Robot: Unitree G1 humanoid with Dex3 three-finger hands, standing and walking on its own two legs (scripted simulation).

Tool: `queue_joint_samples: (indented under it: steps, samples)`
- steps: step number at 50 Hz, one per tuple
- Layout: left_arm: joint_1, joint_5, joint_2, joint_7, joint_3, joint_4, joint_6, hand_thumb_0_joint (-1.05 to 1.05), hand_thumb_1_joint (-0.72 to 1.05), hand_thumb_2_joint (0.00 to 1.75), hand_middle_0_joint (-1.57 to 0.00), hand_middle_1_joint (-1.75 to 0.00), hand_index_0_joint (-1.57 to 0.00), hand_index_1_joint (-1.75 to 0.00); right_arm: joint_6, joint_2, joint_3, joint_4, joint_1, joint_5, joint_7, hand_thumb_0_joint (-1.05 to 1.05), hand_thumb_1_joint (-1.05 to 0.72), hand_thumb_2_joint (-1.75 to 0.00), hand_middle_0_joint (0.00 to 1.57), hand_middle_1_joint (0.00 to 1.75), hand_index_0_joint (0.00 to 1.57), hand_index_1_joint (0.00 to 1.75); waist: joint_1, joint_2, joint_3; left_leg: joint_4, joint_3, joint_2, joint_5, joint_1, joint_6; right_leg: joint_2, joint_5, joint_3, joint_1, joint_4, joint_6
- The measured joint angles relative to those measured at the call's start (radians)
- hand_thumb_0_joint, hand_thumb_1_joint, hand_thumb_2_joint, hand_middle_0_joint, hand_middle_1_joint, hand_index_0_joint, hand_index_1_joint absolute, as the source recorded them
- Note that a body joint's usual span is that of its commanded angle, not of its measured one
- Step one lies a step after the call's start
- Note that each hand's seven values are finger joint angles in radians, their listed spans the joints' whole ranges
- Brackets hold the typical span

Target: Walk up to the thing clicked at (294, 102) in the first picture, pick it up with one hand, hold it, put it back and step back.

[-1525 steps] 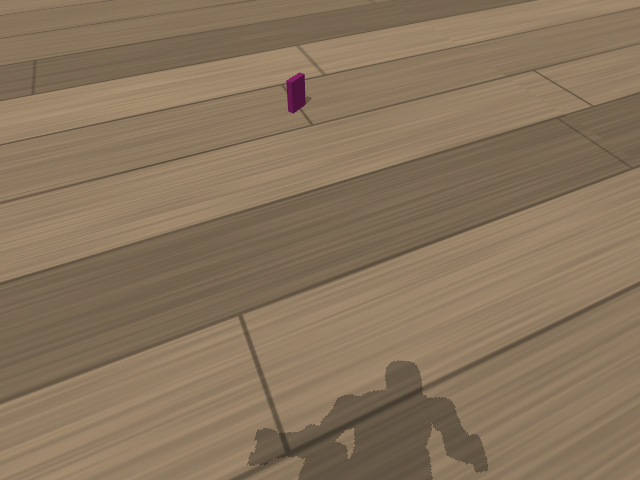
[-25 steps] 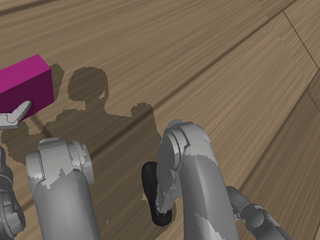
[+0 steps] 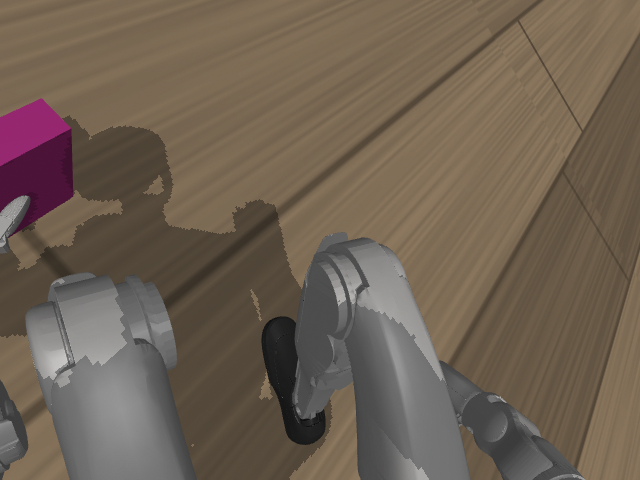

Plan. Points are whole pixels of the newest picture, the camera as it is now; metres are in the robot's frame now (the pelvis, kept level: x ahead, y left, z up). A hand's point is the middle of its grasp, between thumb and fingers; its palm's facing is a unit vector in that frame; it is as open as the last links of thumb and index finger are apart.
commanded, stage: lower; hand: left
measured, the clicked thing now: (10, 184) +0.44 +0.25 -0.17
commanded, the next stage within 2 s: loosen in 0.24 s
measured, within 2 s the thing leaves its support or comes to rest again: rests again in 0.52 s
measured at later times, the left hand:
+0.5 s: hand out of the picture +0.42 +0.28 -0.17, palm faces +0.42 -0.91 +0.03, open 8.1 cm
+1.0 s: hand out of the picture +0.42 +0.29 -0.16, palm faces +0.43 -0.90 +0.04, open 16.5 cm
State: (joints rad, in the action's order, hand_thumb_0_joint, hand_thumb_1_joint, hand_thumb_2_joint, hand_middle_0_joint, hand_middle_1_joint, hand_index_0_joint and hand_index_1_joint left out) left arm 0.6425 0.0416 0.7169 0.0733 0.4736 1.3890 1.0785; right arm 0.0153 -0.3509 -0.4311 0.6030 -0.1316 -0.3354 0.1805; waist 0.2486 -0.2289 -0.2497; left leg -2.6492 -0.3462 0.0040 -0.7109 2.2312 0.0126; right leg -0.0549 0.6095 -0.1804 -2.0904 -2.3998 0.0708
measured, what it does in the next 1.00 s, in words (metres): stands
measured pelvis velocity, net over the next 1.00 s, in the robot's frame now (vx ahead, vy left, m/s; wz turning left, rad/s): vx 0.00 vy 0.00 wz -0.03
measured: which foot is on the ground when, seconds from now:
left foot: down 0.00-1.00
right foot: down 0.00-1.00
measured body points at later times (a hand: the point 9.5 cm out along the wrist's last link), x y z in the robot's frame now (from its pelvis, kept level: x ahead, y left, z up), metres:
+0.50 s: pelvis +0.00 +0.00 +0.00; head +0.22 +0.19 +0.34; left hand +0.39 +0.32 -0.17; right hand +0.17 -0.24 -0.04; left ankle +0.08 +0.12 -0.25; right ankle +0.14 -0.13 -0.25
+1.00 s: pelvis +0.00 +0.00 +0.00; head +0.22 +0.20 +0.34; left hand +0.39 +0.34 -0.16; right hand +0.17 -0.24 -0.03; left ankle +0.08 +0.12 -0.25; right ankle +0.14 -0.13 -0.25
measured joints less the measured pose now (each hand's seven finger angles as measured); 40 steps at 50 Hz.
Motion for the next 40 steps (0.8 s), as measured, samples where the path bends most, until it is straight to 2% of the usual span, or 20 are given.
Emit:
queue_joint_samples:
  steps: [10, 23, 26, 30, 35, 40]
  samples:
    - [-0.006, -0.015, 0.030, 0.017, 0.016, 0.015, 0.026, 0.00, -0.25, 0.97, -0.89, -1.19, -0.90, -1.19, 0.002, 0.001, -0.022, -0.012, -0.017, -0.016, 0.000, 0.00, -0.90, -0.90, 0.20, 0.30, 0.21, 0.30, 0.003, -0.020, -0.019, -0.008, -0.017, 0.003, -0.005, -0.009, 0.001, -0.007, -0.005, -0.013, 0.010, 0.005, -0.003]
    - [-0.012, 0.006, 0.038, 0.020, 0.004, 0.026, 0.043, 0.00, -0.21, 0.91, -0.90, -1.13, -0.91, -1.13, -0.003, -0.002, -0.043, -0.016, -0.029, -0.022, 0.002, 0.00, -0.90, -0.90, 0.20, 0.30, 0.21, 0.30, -0.002, -0.030, -0.029, -0.015, -0.031, 0.005, -0.005, -0.014, -0.001, -0.014, -0.013, -0.023, 0.018, 0.010, 0.002]
    - [-0.009, 0.016, 0.036, 0.020, 0.012, 0.027, 0.054, 0.00, -0.15, 0.84, -0.90, -1.04, -0.91, -1.03, -0.005, -0.001, -0.049, -0.018, -0.031, -0.023, 0.001, 0.00, -0.90, -0.90, 0.20, 0.30, 0.21, 0.30, -0.001, -0.035, -0.028, -0.017, -0.036, 0.005, -0.007, -0.018, 0.001, -0.015, -0.014, -0.026, 0.022, 0.010, 0.002]
    - [-0.005, 0.010, 0.046, 0.017, 0.011, 0.034, 0.060, 0.00, -0.11, 0.70, -0.84, -0.86, -0.85, -0.86, -0.003, -0.001, -0.054, -0.024, -0.034, -0.025, -0.001, 0.00, -0.91, -0.89, 0.20, 0.30, 0.21, 0.30, 0.001, -0.038, -0.030, -0.018, -0.040, 0.005, -0.007, -0.019, 0.000, -0.016, -0.015, -0.030, 0.025, 0.013, -0.002]
    - [-0.009, 0.008, 0.056, 0.009, 0.011, 0.028, 0.056, 0.00, -0.20, 0.48, -0.65, -0.59, -0.65, -0.59, -0.001, -0.005, -0.054, -0.031, -0.034, -0.027, -0.001, 0.00, -0.91, -0.90, 0.20, 0.30, 0.21, 0.30, 0.000, -0.037, -0.036, -0.017, -0.041, 0.008, -0.009, -0.022, 0.000, -0.017, -0.016, -0.032, 0.027, 0.016, -0.007]
    - [-0.015, 0.028, 0.051, 0.007, 0.013, 0.027, 0.054, -0.01, -0.32, 0.30, -0.46, -0.36, -0.46, -0.37, -0.003, -0.009, -0.056, -0.027, -0.034, -0.027, 0.000, 0.00, -0.92, -0.90, 0.20, 0.30, 0.21, 0.30, 0.000, -0.033, -0.034, -0.016, -0.041, 0.007, -0.009, -0.021, -0.001, -0.017, -0.015, -0.031, 0.028, 0.017, 0.003]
